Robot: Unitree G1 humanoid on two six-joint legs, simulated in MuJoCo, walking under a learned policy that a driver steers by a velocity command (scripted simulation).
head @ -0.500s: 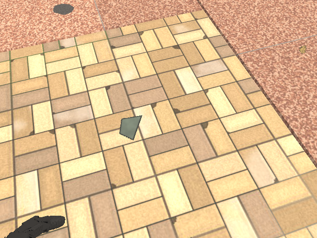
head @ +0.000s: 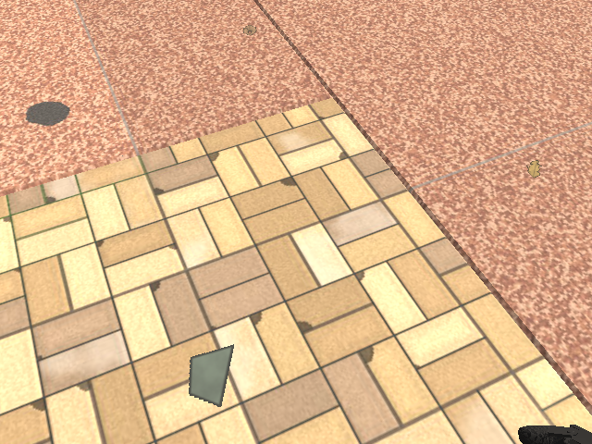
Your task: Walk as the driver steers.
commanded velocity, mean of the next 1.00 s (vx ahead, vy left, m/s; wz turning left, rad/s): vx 0.36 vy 0.00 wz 0.12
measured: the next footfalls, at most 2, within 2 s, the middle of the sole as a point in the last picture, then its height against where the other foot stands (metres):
right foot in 0.46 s outside the picture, level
left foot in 0.92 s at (287, 396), level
